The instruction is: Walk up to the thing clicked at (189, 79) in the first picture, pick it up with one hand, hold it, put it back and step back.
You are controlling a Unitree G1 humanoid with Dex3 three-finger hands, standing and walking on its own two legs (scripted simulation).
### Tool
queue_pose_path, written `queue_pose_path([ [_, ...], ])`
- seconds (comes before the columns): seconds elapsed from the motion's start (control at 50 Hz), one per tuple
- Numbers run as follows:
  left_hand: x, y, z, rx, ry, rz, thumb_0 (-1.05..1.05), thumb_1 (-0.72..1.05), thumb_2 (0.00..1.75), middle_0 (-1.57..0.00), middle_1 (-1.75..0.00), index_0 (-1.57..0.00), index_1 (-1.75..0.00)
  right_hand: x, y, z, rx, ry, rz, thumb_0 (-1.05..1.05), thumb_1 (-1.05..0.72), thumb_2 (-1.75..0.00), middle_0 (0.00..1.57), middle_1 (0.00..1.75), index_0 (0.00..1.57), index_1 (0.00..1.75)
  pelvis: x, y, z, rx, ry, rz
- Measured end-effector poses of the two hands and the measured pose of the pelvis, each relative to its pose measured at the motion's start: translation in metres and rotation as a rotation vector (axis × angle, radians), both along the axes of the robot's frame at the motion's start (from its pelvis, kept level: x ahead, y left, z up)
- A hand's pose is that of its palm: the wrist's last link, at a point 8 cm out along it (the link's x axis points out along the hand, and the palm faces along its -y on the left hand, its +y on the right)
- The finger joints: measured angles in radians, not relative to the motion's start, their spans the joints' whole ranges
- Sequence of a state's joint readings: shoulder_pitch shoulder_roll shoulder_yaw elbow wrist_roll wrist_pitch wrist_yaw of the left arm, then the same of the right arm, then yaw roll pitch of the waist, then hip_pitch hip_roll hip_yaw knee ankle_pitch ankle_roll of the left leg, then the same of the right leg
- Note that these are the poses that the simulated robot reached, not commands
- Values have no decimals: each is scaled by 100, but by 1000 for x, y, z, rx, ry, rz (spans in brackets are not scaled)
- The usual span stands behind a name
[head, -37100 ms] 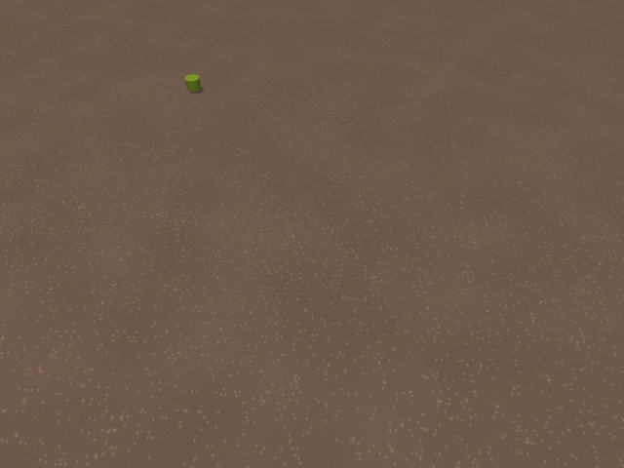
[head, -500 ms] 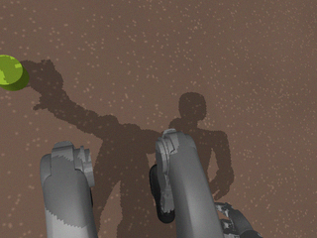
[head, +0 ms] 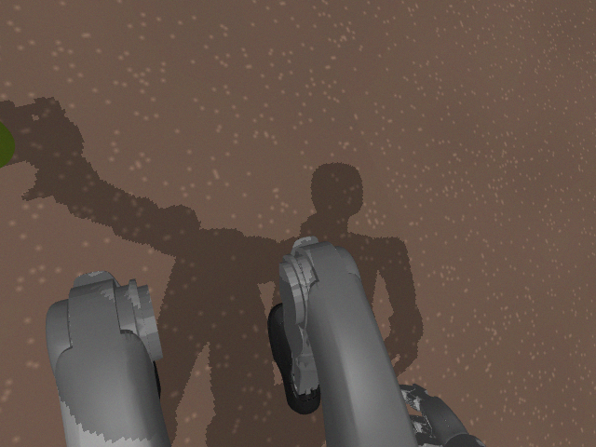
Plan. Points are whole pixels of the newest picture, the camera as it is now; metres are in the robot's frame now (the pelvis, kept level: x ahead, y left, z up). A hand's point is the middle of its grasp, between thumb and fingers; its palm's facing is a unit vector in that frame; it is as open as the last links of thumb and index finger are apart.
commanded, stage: rise first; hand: left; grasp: from above
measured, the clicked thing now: out of the picture +0.52 +0.36 -0.29
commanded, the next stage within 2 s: none
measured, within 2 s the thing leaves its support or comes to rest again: neither
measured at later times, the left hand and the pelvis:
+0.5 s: hand out of the picture +0.46 +0.39 -0.18, palm faces -0.44 -0.12 -0.89, open 14.2 cm; pelvis +0.00 +0.00 +0.00, yaw -1 degrees
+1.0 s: hand out of the picture +0.46 +0.40 -0.18, palm faces -0.45 -0.12 -0.89, open 14.2 cm; pelvis -0.01 +0.01 +0.00, yaw -2 degrees
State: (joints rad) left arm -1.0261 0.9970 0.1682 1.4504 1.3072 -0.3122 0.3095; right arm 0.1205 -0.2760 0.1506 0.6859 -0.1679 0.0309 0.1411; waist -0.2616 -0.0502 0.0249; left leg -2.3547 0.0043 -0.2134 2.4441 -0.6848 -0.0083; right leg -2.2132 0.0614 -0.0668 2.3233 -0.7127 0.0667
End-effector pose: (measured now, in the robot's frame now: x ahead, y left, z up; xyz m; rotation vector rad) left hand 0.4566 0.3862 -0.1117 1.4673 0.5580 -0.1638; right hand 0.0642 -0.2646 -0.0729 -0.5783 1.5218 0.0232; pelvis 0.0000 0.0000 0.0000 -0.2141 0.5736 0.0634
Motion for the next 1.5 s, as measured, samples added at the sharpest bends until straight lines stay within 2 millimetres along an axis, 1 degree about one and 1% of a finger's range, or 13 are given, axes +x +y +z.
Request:
queue_pose_path([
  [0.32, 5, 3, -5, -6, 5, 3, 0, -56, 102, -8, -105, -8, -105, -2, 4, 4, -7, -6, 16, 0, -91, -90, 20, 30, 21, 30, -2, 3, -2, -13, -12, -3],
  [0.68, 10, 8, -14, -2, 12, 8, 0, -56, 102, -8, -105, -8, -105, -10, 8, 11, -20, 3, 28, 0, -91, -90, 20, 30, 21, 30, -5, 6, -3, -28, -27, -10],
  [0.9, 11, 13, -12, 1, 20, 4, 0, -57, 103, -8, -105, -7, -105, -9, 11, 12, -19, 5, 39, 0, -91, -90, 20, 30, 21, 30, -5, 7, -3, -32, -30, -12],
  [1.18, 18, 15, -7, 2, 0, 1, 0, -58, 104, -8, -105, -7, -105, -7, 11, 14, -25, 3, 41, 0, -91, -90, 20, 30, 21, 30, -5, 7, -2, -36, -25, -14],
  [1.3, 17, 17, -2, 10, 12, 8, 0, -58, 103, -8, -105, -7, -106, -5, 9, 13, -22, -5, 44, 0, -91, -90, 20, 30, 21, 30, -6, 6, -2, -33, -29, -14],
  [1.5, 16, 16, -3, -7, 18, -7, 0, -58, 104, -8, -105, -7, -106, -7, 9, 13, -29, 0, 54, 0, -92, -90, 20, 30, 21, 30, -8, 6, -2, -31, -38, -18],
])
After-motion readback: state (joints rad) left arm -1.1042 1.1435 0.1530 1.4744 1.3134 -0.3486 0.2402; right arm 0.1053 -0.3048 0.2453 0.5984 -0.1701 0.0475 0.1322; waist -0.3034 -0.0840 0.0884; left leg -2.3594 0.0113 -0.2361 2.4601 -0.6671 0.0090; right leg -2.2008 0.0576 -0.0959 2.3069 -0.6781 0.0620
